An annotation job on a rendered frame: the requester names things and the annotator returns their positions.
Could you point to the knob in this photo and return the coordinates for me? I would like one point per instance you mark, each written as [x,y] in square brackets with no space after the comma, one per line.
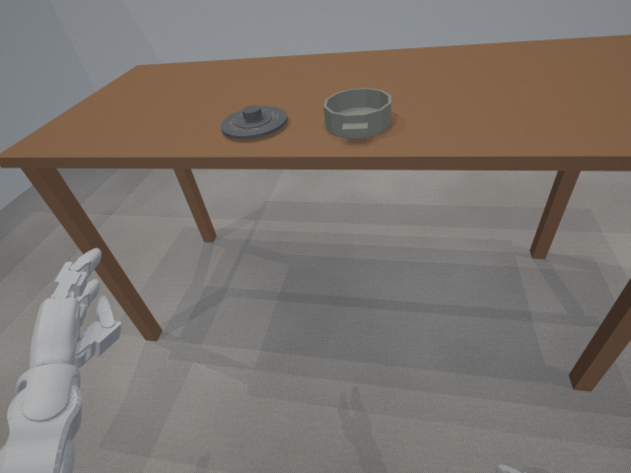
[252,112]

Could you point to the table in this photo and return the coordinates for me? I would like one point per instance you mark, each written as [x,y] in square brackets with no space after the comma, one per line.
[555,104]

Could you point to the robot left forearm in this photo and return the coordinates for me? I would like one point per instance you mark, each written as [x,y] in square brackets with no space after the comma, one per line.
[43,418]

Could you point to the robot left hand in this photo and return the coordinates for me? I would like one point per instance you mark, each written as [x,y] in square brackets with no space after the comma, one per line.
[59,318]

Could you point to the pot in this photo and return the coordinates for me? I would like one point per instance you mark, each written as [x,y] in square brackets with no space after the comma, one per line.
[357,113]

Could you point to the lid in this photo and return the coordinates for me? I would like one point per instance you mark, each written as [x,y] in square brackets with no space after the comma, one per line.
[272,119]

